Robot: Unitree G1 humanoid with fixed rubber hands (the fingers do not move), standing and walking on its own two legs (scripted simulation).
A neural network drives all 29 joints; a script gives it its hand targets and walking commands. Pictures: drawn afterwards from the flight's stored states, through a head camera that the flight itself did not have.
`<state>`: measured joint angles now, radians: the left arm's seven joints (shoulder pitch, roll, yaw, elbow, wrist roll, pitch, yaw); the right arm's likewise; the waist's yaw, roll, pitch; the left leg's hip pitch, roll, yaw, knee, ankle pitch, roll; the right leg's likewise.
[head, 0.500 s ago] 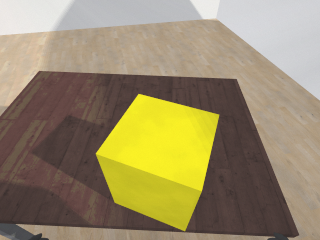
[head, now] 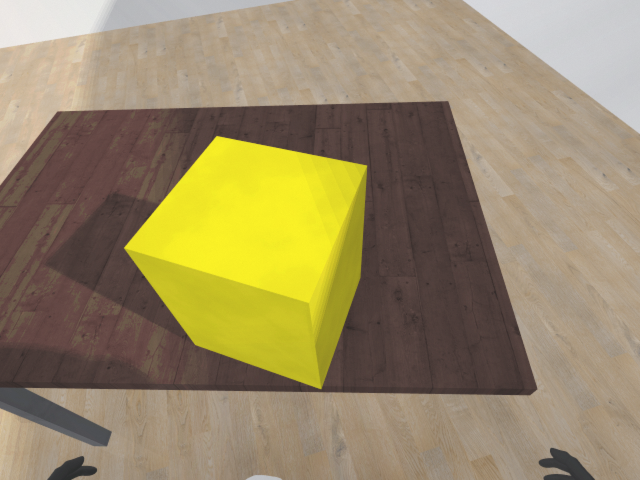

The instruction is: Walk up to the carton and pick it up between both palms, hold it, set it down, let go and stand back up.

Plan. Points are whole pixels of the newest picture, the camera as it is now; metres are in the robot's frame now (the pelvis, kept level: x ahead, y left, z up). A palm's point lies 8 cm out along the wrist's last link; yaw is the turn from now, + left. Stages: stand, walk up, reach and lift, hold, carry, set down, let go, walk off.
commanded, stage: walk up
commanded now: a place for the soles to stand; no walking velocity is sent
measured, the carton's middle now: (270, 266) +0.40 +0.09 +0.02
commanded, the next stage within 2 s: none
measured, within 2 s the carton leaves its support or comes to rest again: neither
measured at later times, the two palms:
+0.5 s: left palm out of the picture +0.06 +0.36 -0.06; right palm out of the picture +0.11 -0.27 -0.06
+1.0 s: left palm out of the picture +0.08 +0.37 -0.07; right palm out of the picture +0.14 -0.26 -0.05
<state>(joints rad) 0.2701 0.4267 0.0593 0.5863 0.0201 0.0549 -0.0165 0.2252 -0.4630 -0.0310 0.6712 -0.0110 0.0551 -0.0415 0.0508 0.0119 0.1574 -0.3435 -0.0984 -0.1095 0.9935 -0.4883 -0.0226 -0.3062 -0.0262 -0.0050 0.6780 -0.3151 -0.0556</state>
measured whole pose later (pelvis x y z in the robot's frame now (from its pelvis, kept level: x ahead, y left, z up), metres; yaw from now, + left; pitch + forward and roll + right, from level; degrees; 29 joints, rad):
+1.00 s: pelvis -0.01 +0.05 +0.01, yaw +2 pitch -2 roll +0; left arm 0.27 0.43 0.06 0.63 0.01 0.01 -0.02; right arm 0.22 -0.45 -0.02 0.67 -0.01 -0.01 0.00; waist 0.05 -0.02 0.06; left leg -0.18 -0.07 -0.11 0.53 -0.31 0.03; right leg -0.26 -0.02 -0.03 0.51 -0.21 -0.01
